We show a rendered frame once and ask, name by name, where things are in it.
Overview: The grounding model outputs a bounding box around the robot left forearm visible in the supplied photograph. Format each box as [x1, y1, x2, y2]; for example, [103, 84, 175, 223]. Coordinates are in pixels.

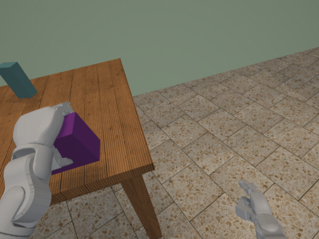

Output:
[0, 143, 53, 239]

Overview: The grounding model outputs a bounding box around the robot right forearm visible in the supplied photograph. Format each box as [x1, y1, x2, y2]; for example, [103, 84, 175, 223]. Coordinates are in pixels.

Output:
[254, 213, 288, 239]

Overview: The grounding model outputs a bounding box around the table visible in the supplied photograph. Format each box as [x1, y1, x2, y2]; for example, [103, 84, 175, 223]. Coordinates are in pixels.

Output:
[0, 58, 162, 239]

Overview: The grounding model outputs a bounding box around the left robot hand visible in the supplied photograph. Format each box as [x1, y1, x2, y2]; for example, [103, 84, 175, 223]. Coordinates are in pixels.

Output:
[13, 102, 74, 171]

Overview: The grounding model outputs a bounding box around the right robot hand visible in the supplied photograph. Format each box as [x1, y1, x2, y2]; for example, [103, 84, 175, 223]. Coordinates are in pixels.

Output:
[235, 180, 273, 223]

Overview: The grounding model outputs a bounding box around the sponge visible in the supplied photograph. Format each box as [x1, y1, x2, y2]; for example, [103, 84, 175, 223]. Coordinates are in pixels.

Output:
[51, 112, 100, 175]

